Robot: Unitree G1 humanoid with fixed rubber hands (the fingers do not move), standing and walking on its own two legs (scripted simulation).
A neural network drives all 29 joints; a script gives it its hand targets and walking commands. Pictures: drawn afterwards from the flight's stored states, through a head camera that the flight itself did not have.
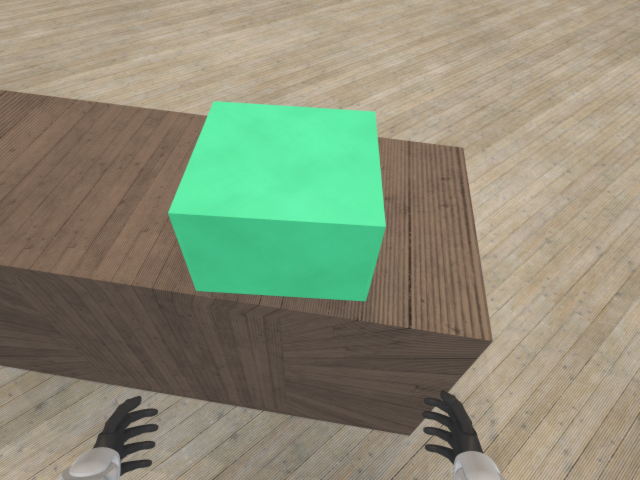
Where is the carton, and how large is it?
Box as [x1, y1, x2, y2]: [168, 101, 385, 300]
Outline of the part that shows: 213,101 168,212 196,290 365,300 385,227 374,112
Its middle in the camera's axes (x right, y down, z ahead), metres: -0.06 -0.08 +0.73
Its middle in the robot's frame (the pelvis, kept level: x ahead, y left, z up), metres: +0.58 +0.07 -0.03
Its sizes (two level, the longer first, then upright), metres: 0.311 0.299 0.204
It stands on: a pedestal, 0.64 m high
